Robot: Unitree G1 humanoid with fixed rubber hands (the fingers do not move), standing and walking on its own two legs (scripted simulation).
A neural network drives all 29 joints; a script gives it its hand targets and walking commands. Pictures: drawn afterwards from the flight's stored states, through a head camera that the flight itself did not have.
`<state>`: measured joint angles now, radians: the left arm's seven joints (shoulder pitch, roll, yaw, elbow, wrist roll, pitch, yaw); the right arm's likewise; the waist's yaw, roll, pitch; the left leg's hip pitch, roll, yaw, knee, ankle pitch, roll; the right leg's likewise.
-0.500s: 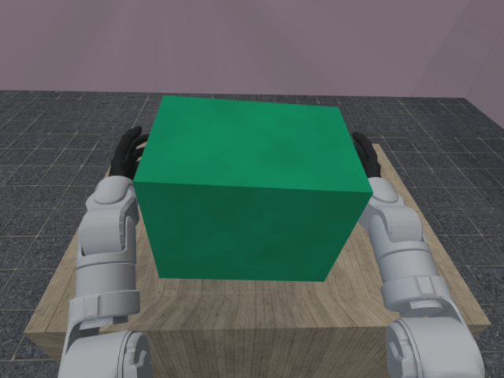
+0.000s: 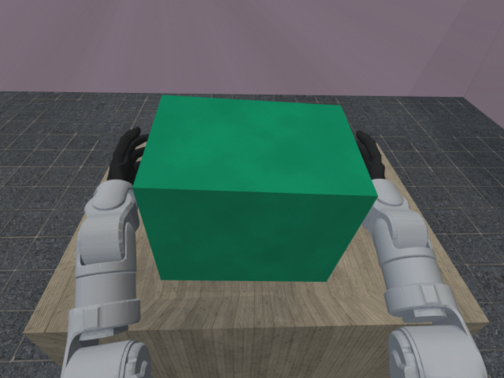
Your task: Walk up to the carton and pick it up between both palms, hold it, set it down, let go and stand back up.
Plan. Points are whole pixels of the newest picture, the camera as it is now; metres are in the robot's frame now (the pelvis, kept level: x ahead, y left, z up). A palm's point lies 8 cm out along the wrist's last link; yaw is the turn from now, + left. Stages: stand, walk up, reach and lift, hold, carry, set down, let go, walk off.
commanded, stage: hold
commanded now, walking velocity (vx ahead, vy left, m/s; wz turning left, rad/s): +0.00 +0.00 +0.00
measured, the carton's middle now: (249, 194) +0.36 +0.00 +0.14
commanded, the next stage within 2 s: none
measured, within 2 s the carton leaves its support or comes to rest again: neither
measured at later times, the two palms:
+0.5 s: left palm (120, 182) +0.35 +0.19 +0.18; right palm (364, 180) +0.36 -0.18 +0.18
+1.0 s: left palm (125, 183) +0.35 +0.19 +0.18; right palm (366, 181) +0.36 -0.19 +0.17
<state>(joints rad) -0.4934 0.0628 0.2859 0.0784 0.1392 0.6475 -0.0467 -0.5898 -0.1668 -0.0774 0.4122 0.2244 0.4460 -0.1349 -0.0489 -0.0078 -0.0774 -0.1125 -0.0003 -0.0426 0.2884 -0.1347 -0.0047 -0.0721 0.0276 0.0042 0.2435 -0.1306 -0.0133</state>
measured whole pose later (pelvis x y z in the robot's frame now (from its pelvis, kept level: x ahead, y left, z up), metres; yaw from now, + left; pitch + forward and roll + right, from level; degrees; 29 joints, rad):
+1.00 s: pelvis +0.01 +0.00 +0.00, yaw +0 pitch -3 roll +0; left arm -0.47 0.06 0.30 0.05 0.15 0.65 -0.07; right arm -0.57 -0.16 -0.06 0.38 0.22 0.45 -0.15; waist -0.06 -0.01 -0.06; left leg -0.09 0.00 -0.05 0.29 -0.15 -0.01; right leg -0.05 0.03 -0.01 0.25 -0.14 -0.02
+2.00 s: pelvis +0.00 +0.00 +0.00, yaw +1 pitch -2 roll +0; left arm -0.51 0.08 0.28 0.10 0.14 0.64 -0.05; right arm -0.61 -0.15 -0.09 0.45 0.21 0.42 -0.13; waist -0.06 -0.01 -0.07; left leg -0.12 0.00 -0.05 0.29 -0.14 -0.01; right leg -0.07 0.02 -0.01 0.25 -0.14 -0.02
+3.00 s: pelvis +0.00 +0.00 +0.00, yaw +0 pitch -3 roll -1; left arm -0.49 0.07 0.29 0.07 0.16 0.66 -0.06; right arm -0.59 -0.15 -0.08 0.41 0.22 0.43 -0.13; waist -0.06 0.00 -0.05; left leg -0.11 0.00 -0.04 0.29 -0.14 0.00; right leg -0.06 0.03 -0.01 0.24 -0.14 -0.01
